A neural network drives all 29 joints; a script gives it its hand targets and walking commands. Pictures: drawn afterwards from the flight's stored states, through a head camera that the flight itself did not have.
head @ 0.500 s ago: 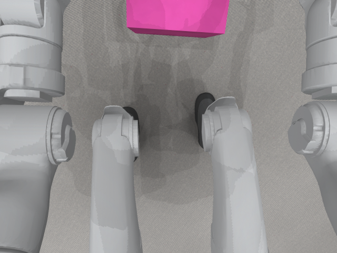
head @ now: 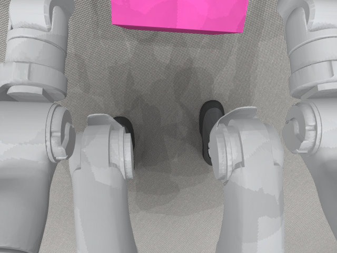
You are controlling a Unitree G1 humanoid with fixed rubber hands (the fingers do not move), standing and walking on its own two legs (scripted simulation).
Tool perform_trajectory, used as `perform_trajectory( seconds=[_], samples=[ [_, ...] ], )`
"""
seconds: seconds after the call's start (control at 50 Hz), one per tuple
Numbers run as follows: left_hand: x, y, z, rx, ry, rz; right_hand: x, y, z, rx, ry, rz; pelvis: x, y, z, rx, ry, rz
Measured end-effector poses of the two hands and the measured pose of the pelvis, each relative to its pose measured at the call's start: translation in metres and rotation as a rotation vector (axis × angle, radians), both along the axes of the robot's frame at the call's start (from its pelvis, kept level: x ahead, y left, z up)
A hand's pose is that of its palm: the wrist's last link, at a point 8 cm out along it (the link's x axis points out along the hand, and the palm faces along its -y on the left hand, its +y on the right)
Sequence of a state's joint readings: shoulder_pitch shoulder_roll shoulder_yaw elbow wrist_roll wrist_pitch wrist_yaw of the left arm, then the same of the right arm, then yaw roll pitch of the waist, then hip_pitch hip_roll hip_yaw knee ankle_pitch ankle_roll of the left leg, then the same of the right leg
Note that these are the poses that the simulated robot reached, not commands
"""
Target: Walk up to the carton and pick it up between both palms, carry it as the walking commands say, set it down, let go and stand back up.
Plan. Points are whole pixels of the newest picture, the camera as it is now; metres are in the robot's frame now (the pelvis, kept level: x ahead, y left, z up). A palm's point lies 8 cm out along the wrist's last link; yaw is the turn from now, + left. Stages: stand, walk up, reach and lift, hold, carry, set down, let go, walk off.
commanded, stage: reach and lift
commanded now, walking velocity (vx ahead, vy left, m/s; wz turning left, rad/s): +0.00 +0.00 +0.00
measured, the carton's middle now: out of the picture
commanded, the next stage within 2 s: none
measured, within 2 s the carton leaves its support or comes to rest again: leaves its support in 1.82 s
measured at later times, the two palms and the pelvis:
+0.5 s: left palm out of the picture +0.57 +0.15 -0.24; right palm out of the picture +0.55 -0.23 -0.23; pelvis +0.01 +0.00 -0.04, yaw +0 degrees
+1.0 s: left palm out of the picture +0.56 +0.11 -0.23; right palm out of the picture +0.54 -0.20 -0.22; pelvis +0.00 +0.00 -0.03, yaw +0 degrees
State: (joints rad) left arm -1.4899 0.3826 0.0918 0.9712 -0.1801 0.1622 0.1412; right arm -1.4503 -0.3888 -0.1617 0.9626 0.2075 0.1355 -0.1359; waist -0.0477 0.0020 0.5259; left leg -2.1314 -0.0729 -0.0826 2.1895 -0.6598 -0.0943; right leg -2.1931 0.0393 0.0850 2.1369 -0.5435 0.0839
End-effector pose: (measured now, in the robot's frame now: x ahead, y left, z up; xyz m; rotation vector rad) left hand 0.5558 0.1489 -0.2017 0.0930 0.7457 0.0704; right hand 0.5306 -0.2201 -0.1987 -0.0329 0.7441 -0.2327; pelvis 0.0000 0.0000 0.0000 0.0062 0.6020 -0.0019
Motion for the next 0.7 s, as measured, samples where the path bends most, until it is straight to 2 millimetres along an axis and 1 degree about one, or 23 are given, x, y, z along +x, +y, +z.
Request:
perform_trajectory(
  seconds=[0.06, 0.1, 0.22, 0.28, 0.34, 0.4, 0.44, 0.56, 0.64, 0.7],
  samples=[
    [-0.004, -0.001, -0.012, -0.021, 0.01, -0.006, -0.005, 0.002, -0.013, -0.012, 0.039, 0.012, 0.001, 0.0, -0.009, -0.008, -0.006, 0.009],
    [-0.005, 0.0, -0.019, -0.022, 0.013, -0.014, -0.004, -0.001, -0.018, -0.022, 0.055, 0.001, 0.002, 0.0, -0.014, -0.016, -0.008, 0.013],
    [-0.006, 0.002, -0.037, -0.007, 0.05, -0.046, 0.005, -0.005, -0.025, -0.004, 0.038, -0.019, 0.007, 0.005, -0.025, -0.024, -0.01, 0.008],
    [-0.003, 0.002, -0.043, -0.009, 0.047, -0.048, 0.013, -0.007, -0.026, -0.01, 0.019, -0.013, 0.01, 0.006, -0.029, -0.025, -0.009, 0.009],
    [0.003, 0.003, -0.043, -0.008, 0.028, -0.049, 0.017, -0.006, -0.029, -0.022, 0.016, 0.009, 0.013, 0.006, -0.033, -0.025, -0.009, 0.006],
    [0.009, 0.005, -0.041, -0.003, 0.0, -0.053, 0.016, -0.005, -0.035, -0.014, 0.04, 0.019, 0.015, 0.005, -0.036, -0.023, -0.011, 0.006],
    [0.011, 0.006, -0.04, -0.001, -0.011, -0.053, 0.017, -0.007, -0.034, -0.014, 0.036, 0.011, 0.015, 0.004, -0.037, -0.022, -0.013, 0.008],
    [0.009, 0.003, -0.039, -0.011, -0.003, -0.062, 0.015, -0.014, -0.028, -0.022, 0.007, 0.005, 0.013, 0.004, -0.038, -0.023, -0.018, 0.012],
    [0.007, 0.003, -0.036, -0.008, -0.005, -0.053, 0.006, -0.013, -0.031, -0.014, 0.045, 0.014, 0.01, 0.003, -0.036, -0.021, -0.021, 0.008],
    [0.003, 0.002, -0.034, -0.014, 0.002, -0.048, 0.004, -0.01, -0.031, -0.014, 0.054, 0.028, 0.007, 0.002, -0.035, -0.019, -0.024, 0.007]
  ],
)
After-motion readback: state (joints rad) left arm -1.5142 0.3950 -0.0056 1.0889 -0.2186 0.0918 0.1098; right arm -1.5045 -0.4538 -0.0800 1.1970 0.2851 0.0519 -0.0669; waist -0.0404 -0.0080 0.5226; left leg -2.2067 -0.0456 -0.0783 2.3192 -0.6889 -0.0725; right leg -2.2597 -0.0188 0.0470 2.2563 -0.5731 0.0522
